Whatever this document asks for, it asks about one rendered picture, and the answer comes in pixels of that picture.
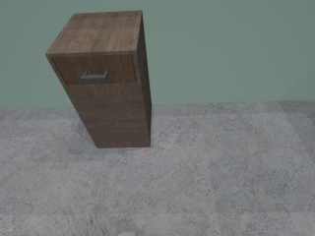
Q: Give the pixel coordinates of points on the drawer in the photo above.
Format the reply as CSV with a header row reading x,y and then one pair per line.
x,y
120,67

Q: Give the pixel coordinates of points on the cabinet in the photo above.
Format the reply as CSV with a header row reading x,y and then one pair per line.
x,y
115,115

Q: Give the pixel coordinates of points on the handle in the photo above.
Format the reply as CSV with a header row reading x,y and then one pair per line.
x,y
85,78

